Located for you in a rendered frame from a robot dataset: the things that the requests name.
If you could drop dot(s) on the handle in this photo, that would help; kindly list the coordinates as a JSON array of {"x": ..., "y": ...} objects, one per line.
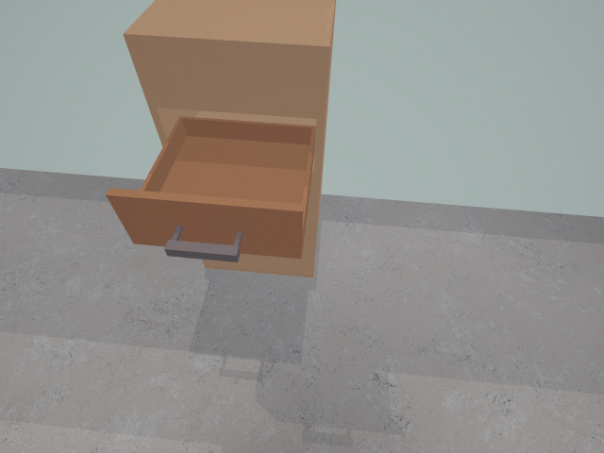
[{"x": 203, "y": 251}]

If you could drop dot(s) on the drawer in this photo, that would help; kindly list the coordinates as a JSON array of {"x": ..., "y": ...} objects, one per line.
[{"x": 215, "y": 177}]

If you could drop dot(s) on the cabinet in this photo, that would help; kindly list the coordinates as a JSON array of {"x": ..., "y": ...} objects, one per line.
[{"x": 246, "y": 60}]

